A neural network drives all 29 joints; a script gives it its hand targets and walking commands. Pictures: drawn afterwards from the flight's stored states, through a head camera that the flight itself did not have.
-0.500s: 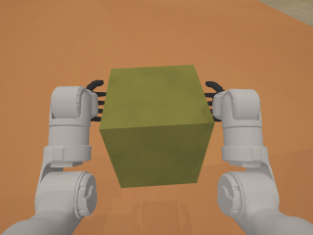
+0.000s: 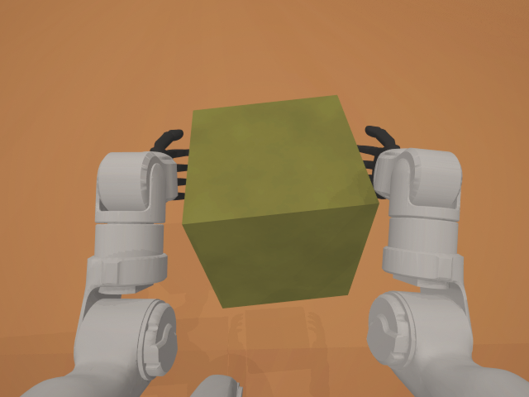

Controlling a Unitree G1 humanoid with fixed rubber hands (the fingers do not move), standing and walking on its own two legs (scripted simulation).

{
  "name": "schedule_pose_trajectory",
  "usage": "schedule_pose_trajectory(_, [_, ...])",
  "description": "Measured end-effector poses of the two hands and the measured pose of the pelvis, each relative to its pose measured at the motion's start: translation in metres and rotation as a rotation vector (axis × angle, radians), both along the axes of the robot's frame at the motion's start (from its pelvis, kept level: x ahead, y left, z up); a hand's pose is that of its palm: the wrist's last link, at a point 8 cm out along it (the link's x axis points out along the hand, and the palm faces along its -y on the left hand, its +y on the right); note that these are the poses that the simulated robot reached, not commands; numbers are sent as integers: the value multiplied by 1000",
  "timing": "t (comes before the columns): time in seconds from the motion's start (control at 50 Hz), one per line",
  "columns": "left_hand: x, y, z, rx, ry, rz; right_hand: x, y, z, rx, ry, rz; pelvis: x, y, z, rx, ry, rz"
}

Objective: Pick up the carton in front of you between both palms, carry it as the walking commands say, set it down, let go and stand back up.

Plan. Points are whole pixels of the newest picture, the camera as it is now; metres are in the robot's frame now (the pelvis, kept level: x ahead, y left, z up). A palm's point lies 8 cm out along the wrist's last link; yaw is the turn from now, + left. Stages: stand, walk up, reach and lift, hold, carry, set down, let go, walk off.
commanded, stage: carry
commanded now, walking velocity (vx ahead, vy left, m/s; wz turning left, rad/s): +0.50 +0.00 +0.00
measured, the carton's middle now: (275, 209) +0.39 +0.03 +0.06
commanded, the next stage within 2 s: none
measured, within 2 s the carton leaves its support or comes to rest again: neither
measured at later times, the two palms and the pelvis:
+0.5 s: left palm (242, 10) +0.71 +0.13 +0.21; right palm (411, 37) +0.66 -0.16 +0.21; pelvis +0.30 +0.04 +0.05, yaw -4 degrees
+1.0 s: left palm out of the picture +0.97 +0.17 +0.19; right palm out of the picture +0.99 -0.13 +0.20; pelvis +0.61 +0.01 +0.06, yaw -1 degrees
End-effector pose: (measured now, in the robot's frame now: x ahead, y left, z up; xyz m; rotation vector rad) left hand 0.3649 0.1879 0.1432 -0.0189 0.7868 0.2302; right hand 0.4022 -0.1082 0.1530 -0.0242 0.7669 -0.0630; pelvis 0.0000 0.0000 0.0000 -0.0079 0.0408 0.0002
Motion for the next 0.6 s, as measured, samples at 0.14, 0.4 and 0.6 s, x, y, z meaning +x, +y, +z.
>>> schedule_pose_trajectory(0.14, [90, 6, 38, 0, -84, 14, 87, 5, 31, 35, -85, -13, 81, 6, 15, 16, 22, 10])
schedule_pose_trajectory(0.4, [286, -33, 48, 4, 13, -197, 212, -33, 35, -37, -9, -184, 251, 45, 38, 22, 21, -37])
schedule_pose_trajectory(0.6, [413, -72, 92, -19, -101, -226, 331, -71, 86, -11, -126, -255, 369, 30, 53, 0, 49, -70])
